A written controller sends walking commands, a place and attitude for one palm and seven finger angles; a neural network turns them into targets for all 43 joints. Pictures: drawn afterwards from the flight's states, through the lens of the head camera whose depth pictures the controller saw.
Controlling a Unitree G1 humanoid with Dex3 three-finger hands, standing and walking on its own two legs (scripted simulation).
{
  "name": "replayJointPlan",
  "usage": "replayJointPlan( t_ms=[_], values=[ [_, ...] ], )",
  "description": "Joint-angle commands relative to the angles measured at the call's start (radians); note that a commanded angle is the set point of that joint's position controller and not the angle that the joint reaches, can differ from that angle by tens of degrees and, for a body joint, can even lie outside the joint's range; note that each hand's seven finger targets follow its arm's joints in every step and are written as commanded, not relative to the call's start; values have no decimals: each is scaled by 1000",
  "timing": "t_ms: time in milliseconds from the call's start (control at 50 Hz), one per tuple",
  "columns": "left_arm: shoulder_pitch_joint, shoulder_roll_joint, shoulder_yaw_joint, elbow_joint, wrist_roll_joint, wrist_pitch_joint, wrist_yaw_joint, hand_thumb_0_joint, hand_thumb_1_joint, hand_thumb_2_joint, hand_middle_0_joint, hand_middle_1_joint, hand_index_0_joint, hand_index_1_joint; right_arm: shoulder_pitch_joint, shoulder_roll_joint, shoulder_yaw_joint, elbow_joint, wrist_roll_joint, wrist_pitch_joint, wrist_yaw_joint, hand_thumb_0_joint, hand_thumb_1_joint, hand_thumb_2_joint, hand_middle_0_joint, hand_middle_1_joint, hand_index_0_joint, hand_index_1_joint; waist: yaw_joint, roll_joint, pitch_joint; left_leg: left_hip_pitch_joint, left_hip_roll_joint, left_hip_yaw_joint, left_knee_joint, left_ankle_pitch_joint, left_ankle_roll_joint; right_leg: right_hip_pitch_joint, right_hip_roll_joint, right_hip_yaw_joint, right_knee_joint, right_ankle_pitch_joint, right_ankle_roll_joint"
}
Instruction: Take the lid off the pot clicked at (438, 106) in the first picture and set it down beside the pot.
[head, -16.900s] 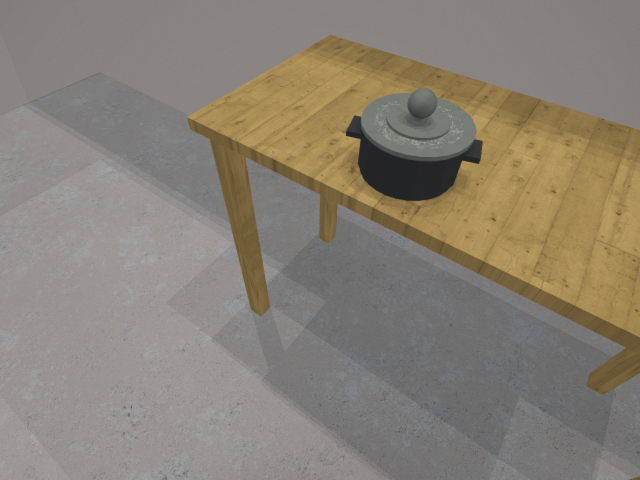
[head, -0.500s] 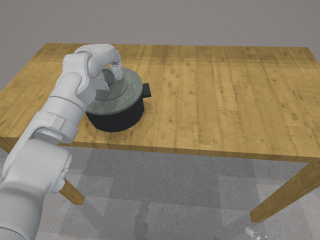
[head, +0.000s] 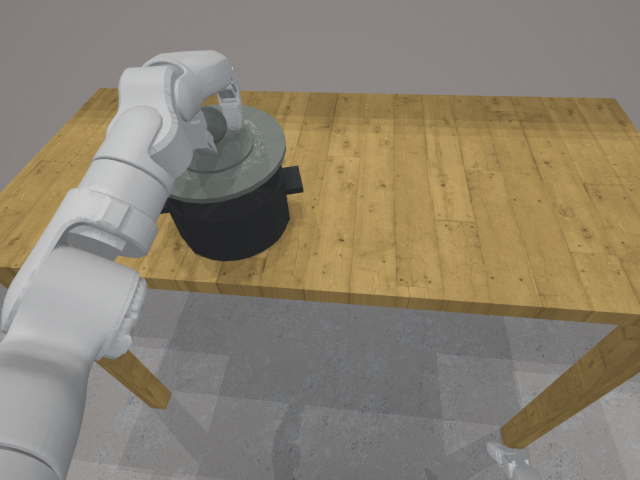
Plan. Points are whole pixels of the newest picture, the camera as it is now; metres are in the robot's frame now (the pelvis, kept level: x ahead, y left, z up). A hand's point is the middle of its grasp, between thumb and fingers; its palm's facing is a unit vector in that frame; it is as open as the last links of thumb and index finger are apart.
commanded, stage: lift the lid straight up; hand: left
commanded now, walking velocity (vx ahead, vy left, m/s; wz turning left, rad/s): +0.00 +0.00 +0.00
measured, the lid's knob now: (208, 125) +0.50 +0.13 +0.20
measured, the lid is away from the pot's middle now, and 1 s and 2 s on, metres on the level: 0.01 0.01 0.10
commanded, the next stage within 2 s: move the lid sideways beside the pot in 1.28 s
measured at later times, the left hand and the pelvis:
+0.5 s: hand (191, 86) +0.47 +0.13 +0.27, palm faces -0.18 +0.00 -0.98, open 7.1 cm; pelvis +0.00 +0.00 +0.00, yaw +0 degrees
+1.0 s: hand (170, 46) +0.47 +0.14 +0.31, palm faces -0.12 -0.01 -0.99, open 7.1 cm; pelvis +0.00 +0.00 +0.00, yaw +0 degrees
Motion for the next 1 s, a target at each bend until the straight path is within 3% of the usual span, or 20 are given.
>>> replayJointPlan(
  t_ms=[0,20,80,100,180,200,280,320,380,500,580,600,660,680,720,780,820,880,920,980],
  values=[
    [-659,231,106,-182,34,2,59,0,776,769,-921,-1045,-922,-1050,-17,-115,-43,-115,2,-42,-5,0,-900,-900,200,300,200,300,-6,-76,-417,165,2,-37,-7,314,18,141,40,-6,-10,296,-51],
    [-678,279,138,-182,42,2,57,0,776,769,-921,-1045,-922,-1050,-23,-123,-40,-115,-2,-41,-6,0,-900,-900,200,300,200,300,-3,-82,-429,153,-1,-30,-10,300,23,164,39,-1,-11,308,-51],
    [-646,206,84,-226,16,2,49,0,776,769,-921,-1045,-922,-1050,-29,-123,-45,-131,4,-50,0,0,-900,-900,200,300,200,300,-7,-43,-450,191,2,-37,5,415,24,162,34,1,-8,367,-52],
    [-638,274,142,-198,38,8,48,0,776,769,-921,-1045,-922,-1050,-21,-120,-42,-124,0,-46,1,0,-900,-900,200,300,200,300,6,-83,-443,164,5,-35,0,387,21,173,37,1,-7,350,-49],
    [-632,230,101,-205,18,15,41,0,776,769,-921,-1045,-922,-1050,-31,-131,-44,-133,6,-43,1,0,-900,-900,200,300,200,300,-1,-71,-412,162,3,-31,-6,370,26,158,35,-2,-19,341,-52],
    [-678,299,149,-218,42,12,45,0,776,769,-921,-1045,-922,-1050,-19,-126,-40,-126,2,-41,1,0,-900,-900,200,300,200,300,7,-89,-448,151,3,-31,-11,362,22,188,37,2,-9,341,-48],
    [-668,228,92,-245,24,17,37,0,776,769,-921,-1045,-922,-1050,-25,-125,-44,-132,5,-54,4,0,-900,-900,200,300,200,300,-3,-46,-452,206,7,-43,8,474,24,158,37,-1,-14,377,-52],
    [-696,315,161,-222,50,24,35,0,776,769,-921,-1045,-922,-1050,-27,-124,-40,-127,-1,-50,3,0,-900,-900,200,300,200,300,11,-96,-453,160,3,-32,-5,391,25,194,38,2,-9,360,-49],
    [-676,237,98,-257,22,25,30,0,776,769,-921,-1045,-922,-1050,-43,-125,-42,-141,8,-56,5,0,-900,-900,200,300,200,300,6,-57,-454,185,5,-34,-2,436,25,179,31,2,-13,376,-50],
    [-733,319,149,-250,52,39,26,0,776,769,-921,-1045,-922,-1050,-46,-120,-33,-137,5,-51,2,0,-900,-900,200,300,200,300,18,-84,-459,157,5,-29,-12,395,19,198,29,4,-4,355,-48],
    [-724,207,60,-262,22,46,15,0,776,769,-921,-1045,-922,-1050,-58,-120,-36,-141,14,-52,4,0,-900,-900,200,300,200,300,1,-44,-435,203,9,-37,-1,446,19,141,30,-6,-15,346,-51],
    [-762,273,111,-302,47,45,16,0,776,769,-921,-1045,-922,-1050,-52,-113,-34,-142,8,-55,4,0,-900,-900,200,300,200,300,13,-63,-480,212,10,-40,1,462,16,162,34,2,-4,349,-47],
    [-766,255,90,-200,55,61,10,0,776,769,-921,-1045,-922,-1050,-60,-114,-27,-127,12,-49,-2,0,-900,-900,200,300,200,300,1,-96,-404,165,6,-30,-16,361,18,135,36,-10,-15,300,-51],
    [-741,189,41,-185,31,62,10,0,776,769,-921,-1045,-922,-1050,-57,-124,-29,-124,18,-47,0,0,-900,-900,200,300,200,300,-13,-72,-368,169,6,-33,-17,370,16,108,34,-15,-29,298,-53],
    [-815,297,119,-207,59,57,15,0,776,769,-921,-1045,-922,-1050,-60,-122,-26,-122,8,-49,-4,0,-900,-900,200,300,200,300,7,-90,-425,155,3,-31,-24,323,17,154,36,-8,-17,282,-53],
    [-813,209,48,-234,37,52,18,0,776,769,-921,-1045,-922,-1050,-59,-118,-27,-129,12,-63,-2,0,-900,-900,200,300,200,300,-6,-32,-449,207,6,-43,-11,412,12,134,32,-7,-20,311,-56],
    [-830,309,124,-141,75,64,16,0,776,769,-921,-1045,-922,-1050,-53,-121,-23,-108,4,-56,-9,0,-900,-900,200,300,200,300,1,-101,-409,143,4,-28,-24,320,16,147,35,-9,-22,282,-54],
    [-823,232,63,-139,45,59,16,0,776,769,-921,-1045,-922,-1050,-52,-127,-24,-114,13,-59,-9,0,-900,-900,200,300,200,300,-6,-70,-395,145,4,-28,-35,311,13,138,29,-10,-30,277,-55],
    [-871,326,128,-144,79,59,16,0,776,769,-921,-1045,-922,-1050,-50,-122,-21,-114,3,-60,-12,0,-900,-900,200,300,200,300,9,-97,-447,131,3,-26,-30,318,19,184,30,-1,-18,294,-53],
    [-843,245,67,-164,59,60,12,0,776,769,-921,-1045,-922,-1050,-45,-121,-25,-126,10,-70,-7,0,-900,-900,200,300,200,300,-2,-46,-456,173,7,-33,-16,407,15,160,28,-2,-22,325,-54]
  ],
)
